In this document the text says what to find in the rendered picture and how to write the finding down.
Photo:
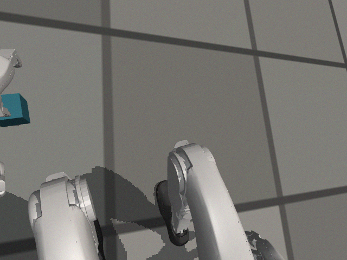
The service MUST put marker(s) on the cube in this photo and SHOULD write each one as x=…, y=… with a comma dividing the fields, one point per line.
x=18, y=108

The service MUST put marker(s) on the right robot foot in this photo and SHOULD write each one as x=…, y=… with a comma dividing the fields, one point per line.
x=178, y=239

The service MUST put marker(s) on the left robot hand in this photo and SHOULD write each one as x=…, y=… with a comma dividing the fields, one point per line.
x=8, y=60

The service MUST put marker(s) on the right robot hand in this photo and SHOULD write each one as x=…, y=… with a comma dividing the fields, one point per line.
x=265, y=249

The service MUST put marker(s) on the left robot foot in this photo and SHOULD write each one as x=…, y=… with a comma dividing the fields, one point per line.
x=100, y=240

